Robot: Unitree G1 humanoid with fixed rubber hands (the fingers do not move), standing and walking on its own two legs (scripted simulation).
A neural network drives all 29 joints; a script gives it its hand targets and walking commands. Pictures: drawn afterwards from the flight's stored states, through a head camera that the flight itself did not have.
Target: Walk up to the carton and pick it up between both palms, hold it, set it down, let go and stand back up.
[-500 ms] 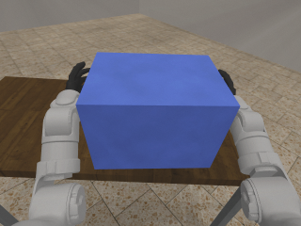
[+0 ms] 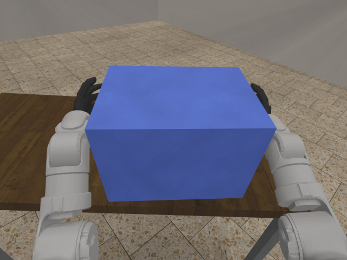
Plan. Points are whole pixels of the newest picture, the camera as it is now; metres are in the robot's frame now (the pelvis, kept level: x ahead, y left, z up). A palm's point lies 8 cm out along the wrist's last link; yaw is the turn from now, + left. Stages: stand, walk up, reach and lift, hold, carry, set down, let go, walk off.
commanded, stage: hold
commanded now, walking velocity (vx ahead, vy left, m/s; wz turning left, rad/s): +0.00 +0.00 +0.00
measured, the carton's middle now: (176, 131) +0.33 +0.00 +0.18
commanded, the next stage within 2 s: set down in 0.90 s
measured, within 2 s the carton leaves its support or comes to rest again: neither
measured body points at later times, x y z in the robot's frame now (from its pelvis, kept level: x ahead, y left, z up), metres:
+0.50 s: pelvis -0.01 +0.00 +0.00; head -0.07 +0.03 +0.45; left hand +0.36 +0.21 +0.21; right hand +0.38 -0.18 +0.21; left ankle +0.05 +0.12 -0.75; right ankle -0.04 -0.10 -0.75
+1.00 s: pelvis +0.00 +0.00 +0.00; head -0.06 +0.02 +0.45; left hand +0.36 +0.20 +0.21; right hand +0.38 -0.19 +0.21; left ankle +0.05 +0.12 -0.75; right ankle -0.04 -0.10 -0.75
